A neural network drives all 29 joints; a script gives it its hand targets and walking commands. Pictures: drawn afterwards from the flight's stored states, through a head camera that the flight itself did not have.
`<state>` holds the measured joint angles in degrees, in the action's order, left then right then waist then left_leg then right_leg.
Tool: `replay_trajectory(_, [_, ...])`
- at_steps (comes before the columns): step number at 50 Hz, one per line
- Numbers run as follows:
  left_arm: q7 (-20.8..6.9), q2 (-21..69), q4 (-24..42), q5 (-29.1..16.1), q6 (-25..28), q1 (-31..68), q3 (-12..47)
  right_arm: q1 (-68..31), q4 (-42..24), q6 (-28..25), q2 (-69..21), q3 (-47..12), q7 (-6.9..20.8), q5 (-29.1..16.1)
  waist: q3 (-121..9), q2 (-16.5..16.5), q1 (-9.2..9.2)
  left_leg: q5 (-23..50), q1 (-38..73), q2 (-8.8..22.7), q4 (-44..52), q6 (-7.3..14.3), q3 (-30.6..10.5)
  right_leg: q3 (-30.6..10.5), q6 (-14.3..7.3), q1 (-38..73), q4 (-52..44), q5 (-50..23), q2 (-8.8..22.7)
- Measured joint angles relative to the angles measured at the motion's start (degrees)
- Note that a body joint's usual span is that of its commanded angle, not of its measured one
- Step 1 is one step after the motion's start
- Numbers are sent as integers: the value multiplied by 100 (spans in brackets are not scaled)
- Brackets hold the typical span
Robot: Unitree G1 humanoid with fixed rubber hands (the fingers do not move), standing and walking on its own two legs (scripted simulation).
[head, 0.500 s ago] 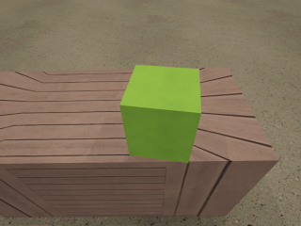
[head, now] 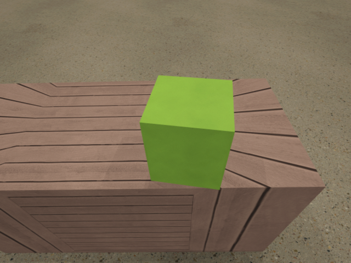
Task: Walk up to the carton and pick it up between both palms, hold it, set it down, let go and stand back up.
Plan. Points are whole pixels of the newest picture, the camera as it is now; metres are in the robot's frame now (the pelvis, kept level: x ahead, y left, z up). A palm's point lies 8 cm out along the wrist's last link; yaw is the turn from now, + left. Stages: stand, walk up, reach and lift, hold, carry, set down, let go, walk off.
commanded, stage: stand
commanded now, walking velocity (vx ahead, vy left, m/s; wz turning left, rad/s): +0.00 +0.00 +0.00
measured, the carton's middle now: (189, 133) +0.46 -0.03 +0.02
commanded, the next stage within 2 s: none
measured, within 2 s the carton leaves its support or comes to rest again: neither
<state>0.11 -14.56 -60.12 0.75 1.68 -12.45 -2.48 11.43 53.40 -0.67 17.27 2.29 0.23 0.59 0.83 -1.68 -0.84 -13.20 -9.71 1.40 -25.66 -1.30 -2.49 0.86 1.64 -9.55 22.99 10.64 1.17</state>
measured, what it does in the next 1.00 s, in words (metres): stands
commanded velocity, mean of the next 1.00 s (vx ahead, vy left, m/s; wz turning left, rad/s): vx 0.00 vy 0.00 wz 0.00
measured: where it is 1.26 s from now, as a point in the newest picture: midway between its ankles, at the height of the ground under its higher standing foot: outside the picture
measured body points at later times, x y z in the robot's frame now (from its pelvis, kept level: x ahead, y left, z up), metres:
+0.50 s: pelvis +0.00 +0.00 +0.00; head +0.00 -0.01 +0.45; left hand +0.06 +0.27 -0.14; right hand +0.09 -0.28 -0.13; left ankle +0.01 +0.13 -0.74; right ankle +0.02 -0.14 -0.74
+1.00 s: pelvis +0.01 +0.00 +0.00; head +0.00 -0.01 +0.45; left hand +0.07 +0.27 -0.14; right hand +0.09 -0.28 -0.13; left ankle +0.01 +0.13 -0.74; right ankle +0.02 -0.14 -0.74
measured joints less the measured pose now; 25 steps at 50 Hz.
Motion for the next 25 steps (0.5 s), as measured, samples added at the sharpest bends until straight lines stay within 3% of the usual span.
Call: replay_trajectory(25, [0,-4,-36,0,-14,23,8,-2,34,6,24,-7,-10,23,0,-2,0,-21,3,0,20,-4,-2,0,-1,-5,0,34,0])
